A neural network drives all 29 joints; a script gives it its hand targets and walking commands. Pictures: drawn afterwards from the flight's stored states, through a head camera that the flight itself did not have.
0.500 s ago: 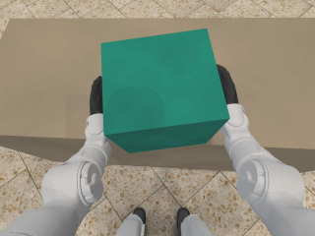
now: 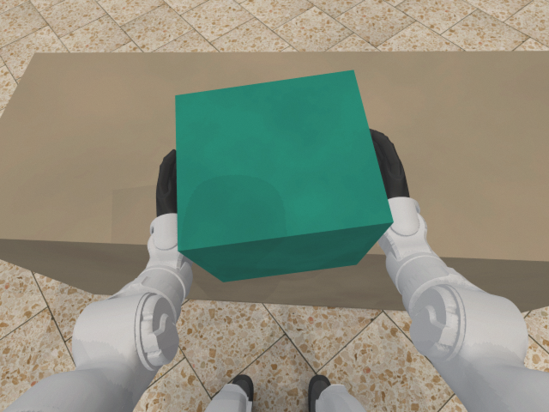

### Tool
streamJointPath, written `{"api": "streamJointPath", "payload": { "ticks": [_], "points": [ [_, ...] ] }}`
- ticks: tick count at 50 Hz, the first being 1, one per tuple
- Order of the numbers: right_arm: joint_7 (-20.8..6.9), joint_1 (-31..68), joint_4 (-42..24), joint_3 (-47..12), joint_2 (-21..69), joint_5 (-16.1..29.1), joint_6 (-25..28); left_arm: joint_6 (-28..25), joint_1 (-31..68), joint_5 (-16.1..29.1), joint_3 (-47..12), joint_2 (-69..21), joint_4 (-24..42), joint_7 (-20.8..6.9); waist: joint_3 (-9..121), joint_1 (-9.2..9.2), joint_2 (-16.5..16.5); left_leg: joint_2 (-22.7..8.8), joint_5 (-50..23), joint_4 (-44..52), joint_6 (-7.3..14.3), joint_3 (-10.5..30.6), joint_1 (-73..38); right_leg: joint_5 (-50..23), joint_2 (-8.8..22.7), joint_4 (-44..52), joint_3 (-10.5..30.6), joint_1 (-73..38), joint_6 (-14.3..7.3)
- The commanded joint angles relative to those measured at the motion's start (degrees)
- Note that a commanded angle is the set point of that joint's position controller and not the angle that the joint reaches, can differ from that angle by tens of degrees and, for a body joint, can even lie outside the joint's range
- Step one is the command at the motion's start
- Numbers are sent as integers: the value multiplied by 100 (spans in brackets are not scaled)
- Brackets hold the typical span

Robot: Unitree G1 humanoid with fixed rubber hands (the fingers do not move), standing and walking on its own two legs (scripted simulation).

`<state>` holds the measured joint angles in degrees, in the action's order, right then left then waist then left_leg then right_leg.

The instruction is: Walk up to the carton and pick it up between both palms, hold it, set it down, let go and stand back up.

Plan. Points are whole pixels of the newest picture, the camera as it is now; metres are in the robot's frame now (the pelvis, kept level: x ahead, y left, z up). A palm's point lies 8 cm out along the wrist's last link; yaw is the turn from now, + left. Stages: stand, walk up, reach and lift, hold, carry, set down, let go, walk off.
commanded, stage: reach and lift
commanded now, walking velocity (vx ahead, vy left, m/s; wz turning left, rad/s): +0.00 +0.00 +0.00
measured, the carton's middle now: (278, 192) +0.43 +0.03 -0.02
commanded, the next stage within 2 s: none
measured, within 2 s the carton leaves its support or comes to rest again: neither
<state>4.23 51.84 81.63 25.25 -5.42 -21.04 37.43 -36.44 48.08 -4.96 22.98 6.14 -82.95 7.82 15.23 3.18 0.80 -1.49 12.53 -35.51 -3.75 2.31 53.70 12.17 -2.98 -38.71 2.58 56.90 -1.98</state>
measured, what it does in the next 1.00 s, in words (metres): stands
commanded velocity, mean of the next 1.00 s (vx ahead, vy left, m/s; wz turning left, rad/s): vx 0.00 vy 0.00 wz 0.00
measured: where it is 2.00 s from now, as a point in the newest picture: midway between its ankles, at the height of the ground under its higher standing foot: outside the picture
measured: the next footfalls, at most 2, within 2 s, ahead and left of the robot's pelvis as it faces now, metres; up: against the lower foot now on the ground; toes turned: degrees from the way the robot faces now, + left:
none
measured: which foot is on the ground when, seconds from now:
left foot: down 0.00-1.00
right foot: down 0.00-1.00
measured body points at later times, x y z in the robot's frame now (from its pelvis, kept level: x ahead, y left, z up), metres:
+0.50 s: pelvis +0.00 +0.00 +0.00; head +0.11 -0.01 +0.44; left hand +0.41 +0.20 +0.01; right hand +0.45 -0.13 +0.03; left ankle +0.02 +0.16 -0.70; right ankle +0.03 -0.09 -0.70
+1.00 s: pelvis -0.01 +0.02 +0.02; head +0.00 +0.02 +0.47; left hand +0.40 +0.21 +0.10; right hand +0.42 -0.12 +0.13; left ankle +0.02 +0.16 -0.70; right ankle +0.03 -0.09 -0.70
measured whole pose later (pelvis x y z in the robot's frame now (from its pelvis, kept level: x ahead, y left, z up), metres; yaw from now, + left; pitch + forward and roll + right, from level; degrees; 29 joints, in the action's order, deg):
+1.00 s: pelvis -0.01 +0.02 +0.02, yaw -1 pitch +14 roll +0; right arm 4.1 50.6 75.9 13.0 -5.7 -8.1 19.5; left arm -18.3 45.3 4.6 13.1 6.2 -73.6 8.6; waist 15.4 1.9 -0.3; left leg -1.5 13.9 -35.5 -2.2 2.8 35.9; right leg 11.6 -2.8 -33.8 2.2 36.4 -0.8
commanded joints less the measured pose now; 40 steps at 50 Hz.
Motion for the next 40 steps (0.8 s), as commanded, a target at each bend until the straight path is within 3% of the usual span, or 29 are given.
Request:
{"api": "streamJointPath", "payload": {
  "ticks": [1,3,4,5,6,7,8,9,10,13,14,16,17,19,21,22,23,24,26,27,28,31,33,34,35,36,38,39,40],
  "points": [
    [-833,2793,472,-1434,3075,-695,204,-254,3243,-362,-1515,-3546,365,-873,3978,-135,264,234,-441,102,363,-747,-697,-2247,272,158,-521,-4025,327],
    [-851,2956,767,-1340,3013,-746,177,-261,3581,-296,-1641,-3602,460,-840,4115,-223,89,286,-413,155,302,-676,-778,-2176,258,144,-592,-3799,358],
    [-825,2836,554,-1464,3166,-686,135,-235,3409,-343,-1561,-3515,405,-879,4069,-167,219,291,-462,63,328,-799,-750,-2185,252,191,-537,-4131,325],
    [-810,2694,455,-1678,3146,-590,166,-245,3132,-394,-1550,-3521,351,-887,4115,-196,218,277,-672,33,311,-744,-809,-2790,308,127,-494,-4464,363],
    [-761,2642,324,-1587,3135,-634,173,-220,3231,-408,-1517,-3475,498,-912,4041,-297,332,331,-537,55,332,-727,-700,-2819,319,136,-440,-4613,410],
    [-769,2597,386,-1672,3123,-648,170,-259,3236,-422,-1514,-3460,461,-941,4112,-200,222,321,-604,123,306,-678,-748,-3033,331,107,-485,-4538,429],
    [-786,2582,397,-1704,3123,-558,140,-234,3181,-349,-1534,-3511,635,-940,4141,-160,330,307,-640,78,314,-726,-722,-3044,362,119,-443,-4663,435],
    [-725,2449,281,-1917,3288,-445,115,-206,3064,-298,-1650,-3635,574,-919,4284,-259,295,339,-759,80,324,-661,-757,-3513,306,45,-447,-4928,456],
    [-706,2536,512,-1749,3146,-470,109,-216,3151,-353,-1609,-3477,563,-923,4030,-303,86,349,-602,201,268,-626,-830,-3247,329,151,-460,-4688,456],
    [-733,2573,200,-1916,3146,-341,142,-152,2843,-286,-1749,-3706,640,-927,4224,-298,94,330,-1106,108,242,-621,-1010,-3779,270,115,-541,-4754,405],
    [-728,2596,257,-2015,3166,-410,140,-205,2876,-312,-1710,-3582,497,-926,4231,-335,75,331,-853,174,241,-562,-910,-3800,337,90,-464,-4896,453],
    [-724,2562,312,-2089,3283,-398,-5,-223,2903,-237,-1674,-3599,750,-931,4143,-179,202,339,-677,191,265,-609,-771,-3433,358,97,-393,-4964,472],
    [-659,2376,64,-2197,3381,-345,-82,-166,2936,-195,-1852,-3608,1017,-940,4069,-273,165,362,-946,163,261,-601,-1077,-3818,295,109,-448,-5094,417],
    [-690,2603,242,-2229,3318,-242,-62,-133,3052,-75,-2030,-3587,915,-937,4165,-320,19,342,-823,127,226,-580,-962,-3529,332,130,-419,-4975,433],
    [-641,2446,-83,-2379,3430,-100,-195,-87,2957,84,-2252,-3635,1133,-913,4227,-414,45,351,-827,215,236,-505,-1192,-3336,297,250,-420,-4929,435],
    [-716,2718,-197,-2490,3402,-50,-162,-77,2928,79,-2300,-3708,1110,-882,4364,-302,29,334,-859,151,243,-508,-1050,-3453,283,163,-408,-4905,408],
    [-665,2582,-285,-2548,3572,4,-240,-125,3418,196,-2386,-3772,1562,-851,4481,-408,51,346,-1063,85,269,-536,-1247,-3555,233,127,-484,-4961,362],
    [-609,2523,-396,-2680,3725,103,-295,-80,3111,150,-2230,-3684,1285,-899,4256,-333,98,371,-1006,50,271,-481,-1172,-3713,283,95,-405,-5080,445],
    [-562,2567,-600,-2738,3837,181,-388,-41,3600,354,-2490,-3713,1552,-921,4383,-554,107,429,-767,153,257,-466,-1123,-3613,329,134,-411,-5160,516],
    [-577,2545,-783,-2751,3900,223,-460,38,3277,314,-2532,-3816,1655,-903,4239,-450,-54,443,-812,238,236,-519,-1132,-3621,284,226,-367,-5275,450],
    [-542,2559,-672,-2789,3930,266,-548,29,3658,396,-2611,-3721,1887,-902,4354,-505,-1,450,-873,198,244,-466,-1100,-3627,277,160,-332,-5336,421],
    [-575,2896,-893,-2760,4001,421,-671,157,4042,519,-2895,-3914,2221,-848,4327,-657,-255,444,-586,222,176,-415,-1297,-2765,203,319,-387,-4887,359],
    [-508,2355,-972,-2836,4048,563,-940,337,3819,556,-3024,-3753,2356,-860,3784,-795,-257,462,-614,316,198,-301,-1550,-2867,269,497,-316,-5173,364],
    [-513,2785,-840,-2571,3891,568,-919,337,4263,487,-2890,-3765,2395,-831,3822,-799,-332,454,-458,445,172,-316,-1612,-2398,221,573,-393,-4934,359],
    [-485,2622,-1253,-2797,4032,696,-1044,451,3959,519,-2835,-3809,2244,-862,3645,-734,-152,490,-387,425,194,-307,-1601,-2314,276,681,-271,-5159,380],
    [-569,3167,-1160,-2554,3912,581,-1083,483,4428,472,-2676,-3718,2129,-875,3593,-629,-206,494,132,558,196,-369,-1324,-1435,296,760,-229,-4912,360],
    [-525,3140,-1601,-2646,3836,661,-1245,640,4328,417,-2643,-3607,2326,-916,3382,-747,-2,503,-154,558,253,-274,-1577,-1851,370,777,-168,-5203,419],
    [-484,2900,-1938,-2798,4052,849,-1371,766,3890,400,-2573,-3556,2138,-951,3232,-721,131,540,-138,550,282,-308,-1720,-1833,378,915,-145,-5325,462],
    [-430,2579,-1606,-2888,4178,873,-1577,915,3997,577,-2689,-3508,2188,-977,3111,-798,195,558,-140,647,313,-334,-1806,-1876,401,957,-164,-5451,462]
  ]
}}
